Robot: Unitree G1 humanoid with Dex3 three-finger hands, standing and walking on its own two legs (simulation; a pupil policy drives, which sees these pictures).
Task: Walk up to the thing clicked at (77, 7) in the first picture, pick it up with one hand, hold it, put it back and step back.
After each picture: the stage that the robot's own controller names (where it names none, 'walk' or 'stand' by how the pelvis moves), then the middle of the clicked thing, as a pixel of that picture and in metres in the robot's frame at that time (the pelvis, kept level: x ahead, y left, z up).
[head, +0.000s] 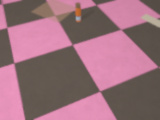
stand; (78, 12) +1.87 +0.13 -0.65
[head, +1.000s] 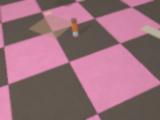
walk; (74, 27) +1.71 +0.28 -0.64
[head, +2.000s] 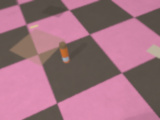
walk; (64, 52) +1.13 +0.35 -0.65
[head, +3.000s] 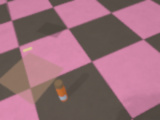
walk; (61, 90) +0.71 +0.30 -0.65
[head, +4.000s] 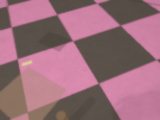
walk; out of the picture +0.44 +0.23 -0.65
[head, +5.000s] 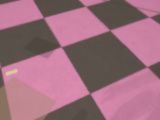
stand; out of the picture +0.32 +0.23 -0.65
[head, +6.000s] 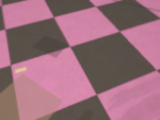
stand; out of the picture +0.32 +0.21 -0.66
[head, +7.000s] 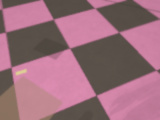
stand; out of the picture +0.33 +0.23 -0.66
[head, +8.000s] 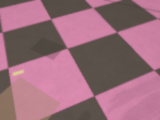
stand; out of the picture +0.31 +0.24 -0.66
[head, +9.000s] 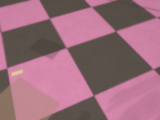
stand; out of the picture +0.30 +0.24 -0.66
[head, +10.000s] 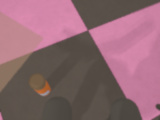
go down; (41, 86) +0.36 +0.23 -0.39
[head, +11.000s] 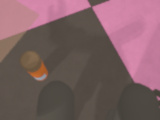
go down; (36, 68) +0.39 +0.24 -0.26
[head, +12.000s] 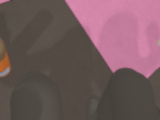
close in; out of the picture +0.39 +0.26 -0.17
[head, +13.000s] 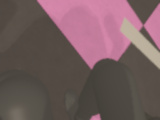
close; out of the picture +0.38 +0.27 -0.16
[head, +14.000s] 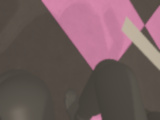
lift; out of the picture +0.37 +0.28 -0.16
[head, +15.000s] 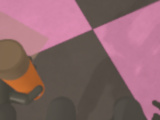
lift; (23, 77) +0.32 +0.20 +0.03
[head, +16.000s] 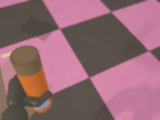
hold; (35, 83) +0.32 +0.18 +0.04
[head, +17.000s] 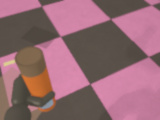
hold; (39, 83) +0.32 +0.17 +0.05
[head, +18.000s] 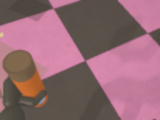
crouch; (30, 83) +0.33 +0.19 +0.00
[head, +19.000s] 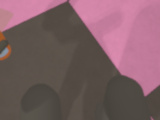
lower; out of the picture +0.47 +0.26 -0.02
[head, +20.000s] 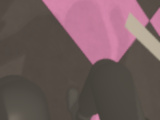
lower; out of the picture +0.44 +0.28 -0.14
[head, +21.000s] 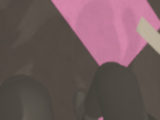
lower; out of the picture +0.40 +0.26 -0.15
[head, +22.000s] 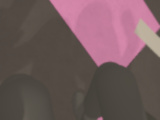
lower; out of the picture +0.41 +0.26 -0.14
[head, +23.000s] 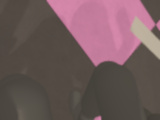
lower; out of the picture +0.39 +0.25 -0.16
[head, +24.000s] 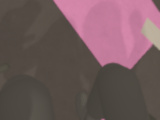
open; out of the picture +0.40 +0.25 -0.17
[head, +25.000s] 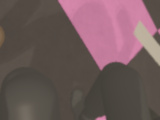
stand; out of the picture +0.39 +0.25 -0.17
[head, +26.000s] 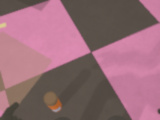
stand; (53, 102) +0.36 +0.20 -0.49
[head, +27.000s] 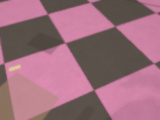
stand; out of the picture +0.34 +0.19 -0.59
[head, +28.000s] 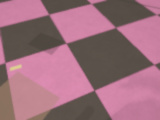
stand; out of the picture +0.34 +0.19 -0.60
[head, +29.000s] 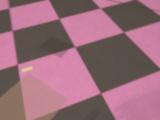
stand; out of the picture +0.36 +0.18 -0.65
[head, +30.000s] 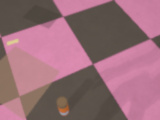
walk; (63, 106) +0.41 +0.15 -0.64
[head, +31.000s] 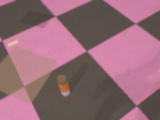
walk; (63, 86) +0.62 +0.22 -0.62
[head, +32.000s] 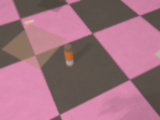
stand; (68, 55) +0.96 +0.22 -0.63
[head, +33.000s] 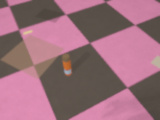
stand; (67, 65) +0.95 +0.22 -0.65
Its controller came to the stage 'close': yes
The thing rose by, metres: 0.71
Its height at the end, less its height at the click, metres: +0.00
